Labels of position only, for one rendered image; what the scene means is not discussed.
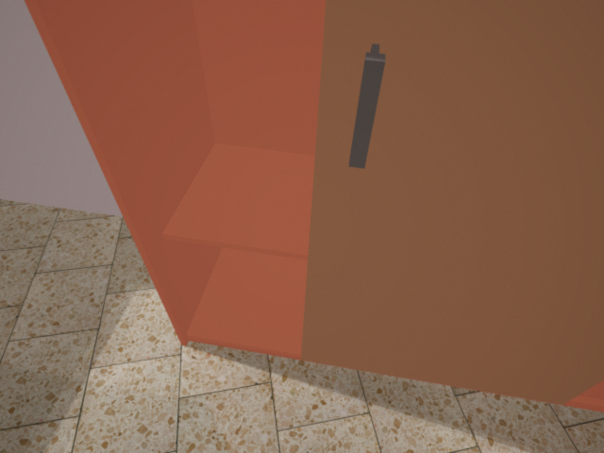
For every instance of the handle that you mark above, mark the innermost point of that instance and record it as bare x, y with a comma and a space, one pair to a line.
370, 85

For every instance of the wardrobe door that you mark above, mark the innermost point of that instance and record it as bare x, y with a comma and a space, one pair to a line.
596, 391
470, 249

